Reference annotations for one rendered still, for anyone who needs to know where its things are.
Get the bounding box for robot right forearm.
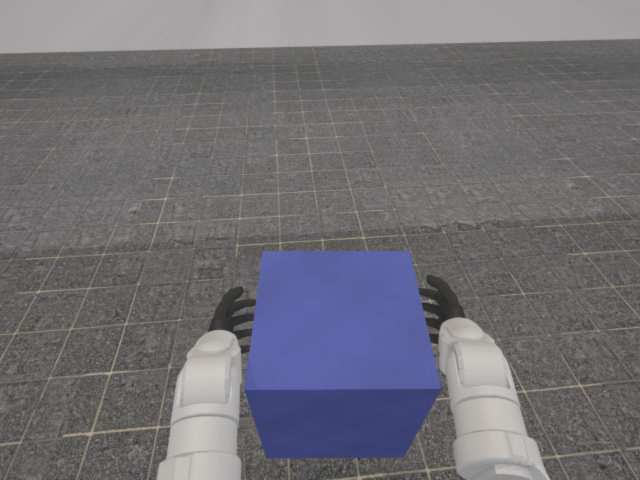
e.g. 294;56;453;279
438;318;550;480

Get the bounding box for robot left forearm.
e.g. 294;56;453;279
156;330;242;480

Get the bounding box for carton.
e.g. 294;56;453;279
244;251;441;459

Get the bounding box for right robot hand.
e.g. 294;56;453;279
418;275;466;345

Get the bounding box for left robot hand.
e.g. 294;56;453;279
208;286;256;354

